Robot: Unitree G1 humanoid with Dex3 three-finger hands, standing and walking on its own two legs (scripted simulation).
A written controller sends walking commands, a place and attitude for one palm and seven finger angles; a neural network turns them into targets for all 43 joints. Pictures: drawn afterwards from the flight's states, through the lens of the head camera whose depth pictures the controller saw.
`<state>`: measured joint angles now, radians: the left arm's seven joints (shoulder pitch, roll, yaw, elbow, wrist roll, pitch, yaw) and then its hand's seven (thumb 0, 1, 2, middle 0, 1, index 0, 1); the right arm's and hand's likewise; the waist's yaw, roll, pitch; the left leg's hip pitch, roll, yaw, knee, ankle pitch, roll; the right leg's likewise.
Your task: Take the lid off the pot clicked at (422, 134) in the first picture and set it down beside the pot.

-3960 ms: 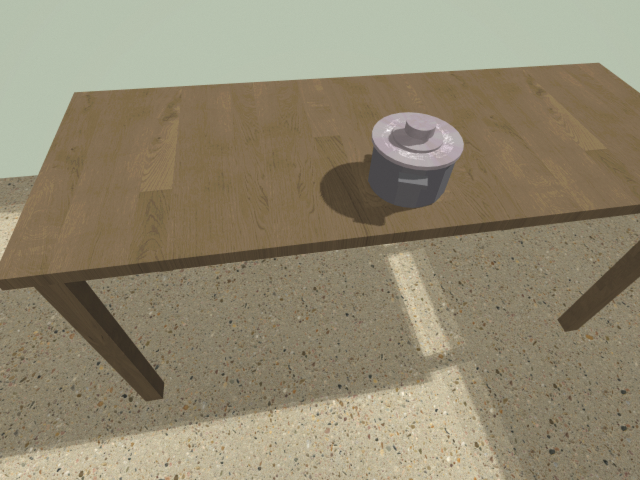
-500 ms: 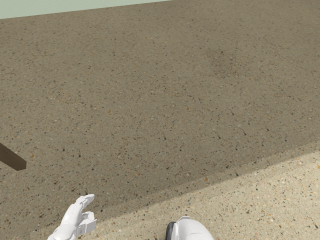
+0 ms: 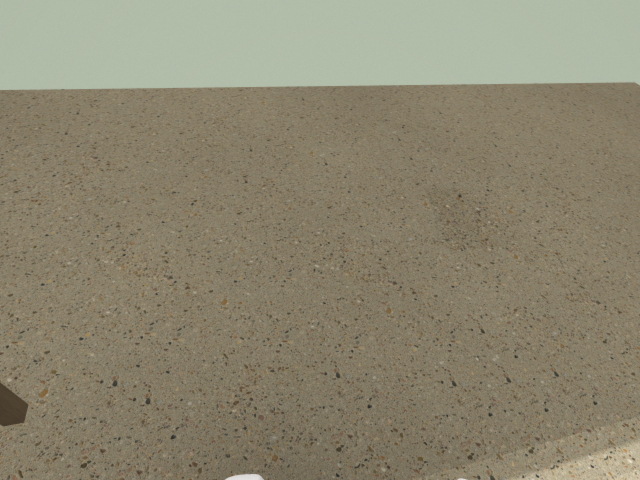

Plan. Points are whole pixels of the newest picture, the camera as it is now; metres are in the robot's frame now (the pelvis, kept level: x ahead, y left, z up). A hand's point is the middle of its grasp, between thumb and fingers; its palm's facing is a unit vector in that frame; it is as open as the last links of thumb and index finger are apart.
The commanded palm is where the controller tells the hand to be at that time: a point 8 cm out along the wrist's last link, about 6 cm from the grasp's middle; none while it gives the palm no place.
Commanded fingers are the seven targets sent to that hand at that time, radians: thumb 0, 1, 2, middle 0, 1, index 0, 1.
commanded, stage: turn to face it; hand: left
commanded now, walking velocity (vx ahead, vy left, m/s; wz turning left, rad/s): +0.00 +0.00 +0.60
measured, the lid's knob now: out of the picture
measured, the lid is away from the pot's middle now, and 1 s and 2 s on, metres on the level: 0.00 0.00 0.00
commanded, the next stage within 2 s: none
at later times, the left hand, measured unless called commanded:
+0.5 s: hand out of the picture +0.06 +0.19 -0.14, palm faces +0.30 -0.91 -0.28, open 7.4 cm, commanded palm none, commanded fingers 0.00 0.90 0.90 -0.20 -0.30 -0.20 -0.30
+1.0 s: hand out of the picture -0.09 +0.16 -0.18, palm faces +0.61 -0.75 -0.25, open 7.4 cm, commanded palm none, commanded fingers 0.00 0.90 0.90 -0.20 -0.30 -0.20 -0.30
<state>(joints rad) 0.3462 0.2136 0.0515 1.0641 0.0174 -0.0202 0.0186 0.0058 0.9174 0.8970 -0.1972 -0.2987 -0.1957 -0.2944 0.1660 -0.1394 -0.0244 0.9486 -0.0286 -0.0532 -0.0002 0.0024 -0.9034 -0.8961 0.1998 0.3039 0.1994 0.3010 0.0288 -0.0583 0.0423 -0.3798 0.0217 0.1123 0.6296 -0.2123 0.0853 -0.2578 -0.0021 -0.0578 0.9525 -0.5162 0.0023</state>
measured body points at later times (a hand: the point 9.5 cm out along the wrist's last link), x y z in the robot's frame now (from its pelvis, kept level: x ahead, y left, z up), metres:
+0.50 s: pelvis +0.02 -0.04 +0.01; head +0.05 -0.04 +0.46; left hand +0.05 +0.24 -0.12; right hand +0.12 -0.28 -0.14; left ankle +0.09 +0.08 -0.72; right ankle +0.04 -0.17 -0.73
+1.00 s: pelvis +0.02 -0.02 +0.00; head +0.05 +0.04 +0.44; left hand -0.12 +0.20 -0.16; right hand +0.29 -0.15 -0.11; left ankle -0.04 +0.07 -0.72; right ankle +0.04 -0.17 -0.68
